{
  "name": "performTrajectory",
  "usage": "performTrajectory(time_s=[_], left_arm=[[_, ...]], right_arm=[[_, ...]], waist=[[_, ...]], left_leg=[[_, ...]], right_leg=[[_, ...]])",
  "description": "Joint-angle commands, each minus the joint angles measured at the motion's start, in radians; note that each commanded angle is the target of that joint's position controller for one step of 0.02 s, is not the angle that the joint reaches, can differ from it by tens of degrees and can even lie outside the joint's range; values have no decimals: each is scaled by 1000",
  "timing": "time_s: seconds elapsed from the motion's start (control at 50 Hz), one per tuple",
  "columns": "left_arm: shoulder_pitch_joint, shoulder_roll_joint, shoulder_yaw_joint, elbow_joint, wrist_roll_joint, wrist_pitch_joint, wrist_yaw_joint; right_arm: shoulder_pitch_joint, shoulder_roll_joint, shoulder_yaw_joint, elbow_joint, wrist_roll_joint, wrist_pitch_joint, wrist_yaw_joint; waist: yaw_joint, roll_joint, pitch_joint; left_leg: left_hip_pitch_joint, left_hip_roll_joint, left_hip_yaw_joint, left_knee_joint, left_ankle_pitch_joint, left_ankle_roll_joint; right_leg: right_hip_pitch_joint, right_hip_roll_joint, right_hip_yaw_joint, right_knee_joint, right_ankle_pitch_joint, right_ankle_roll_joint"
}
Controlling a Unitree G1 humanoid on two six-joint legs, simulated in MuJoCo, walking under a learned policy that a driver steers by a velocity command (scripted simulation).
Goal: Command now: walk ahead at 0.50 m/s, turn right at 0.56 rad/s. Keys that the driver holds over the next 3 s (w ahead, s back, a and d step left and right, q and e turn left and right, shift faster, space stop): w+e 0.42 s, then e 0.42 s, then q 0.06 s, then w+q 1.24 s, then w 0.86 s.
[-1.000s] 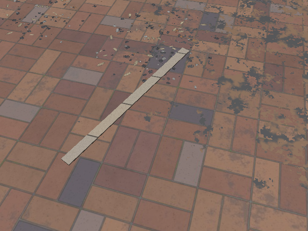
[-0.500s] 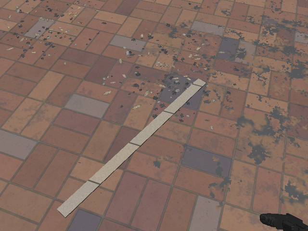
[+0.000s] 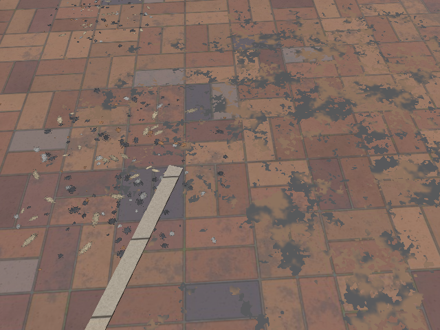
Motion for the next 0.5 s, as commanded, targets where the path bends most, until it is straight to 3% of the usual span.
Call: performTrajectory(time_s=[0.02,0.04,0.06,0.08,0.1,0.12,0.14,0.2,0.26,0.34,0.42,0.46,0.48,0.5], left_arm=[[383,272,113,28,-5,4,30],[338,369,119,17,-11,-8,32],[369,278,92,-10,0,-23,25],[331,223,75,-4,8,-38,22],[265,190,65,-16,2,-44,22],[192,154,54,-32,3,-44,25],[156,133,45,-51,15,-45,30],[172,161,50,-54,9,-51,46],[222,187,57,-44,4,-48,66],[276,188,58,-30,-1,-38,72],[314,178,57,-14,-6,-26,79],[291,183,61,-23,0,-13,87],[263,171,57,-38,0,-7,89],[238,132,42,-67,7,-8,87]], right_arm=[[-54,-163,-25,-84,-12,-2,-8],[35,-9,21,-139,-43,-34,8],[-81,-91,12,-153,0,-77,21],[-164,-129,1,-179,33,-96,28],[-168,-120,4,-172,17,-105,21],[-162,-128,-4,-158,-11,-102,13],[-140,-136,-11,-155,-18,-89,14],[-147,-103,-9,-168,-33,-56,13],[-260,-74,4,-206,-37,-50,12],[-383,-58,16,-247,-21,-60,30],[-413,-100,6,-273,-13,-77,46],[-358,-126,-6,-265,-22,-88,45],[-277,-142,-16,-245,-32,-94,40],[-165,-182,-28,-234,-54,-101,36]], waist=[[232,-37,-216],[92,-274,-299],[171,-139,-376],[172,-93,-240],[126,-14,-170],[84,8,-121],[51,-11,-110],[32,-3,-82],[65,-20,-44],[117,-67,-23],[121,-81,-23],[87,-117,-35],[40,-120,-79],[-14,-88,-196]], left_leg=[[-328,145,-36,633,772,73],[-764,-72,-173,956,-132,17],[-873,-72,-383,1041,-147,42],[-950,-27,-381,1017,-48,71],[-905,20,-384,932,42,85],[-829,50,-383,845,93,79],[-756,70,-391,799,128,73],[-713,59,-366,668,191,28],[-727,24,-353,449,368,-3],[-638,-37,-342,205,550,1],[-618,-53,-377,110,490,29],[-553,-74,-365,75,411,58],[-437,-81,-342,24,463,82],[-208,22,-408,62,615,137]], right_leg=[[607,-7,147,-85,-18,-120],[898,-240,728,-210,-192,-307],[932,-287,886,-347,-266,-311],[848,-266,746,-354,-174,-261],[704,-222,620,-343,-72,-224],[565,-180,517,-350,31,-197],[481,-156,468,-370,101,-188],[374,-122,389,-406,231,-192],[336,-77,328,-409,234,-159],[307,-47,325,-390,106,-109],[415,-93,430,-292,66,-94],[457,-83,464,-190,215,-64],[454,-37,447,-92,320,-31],[373,21,405,102,293,14]])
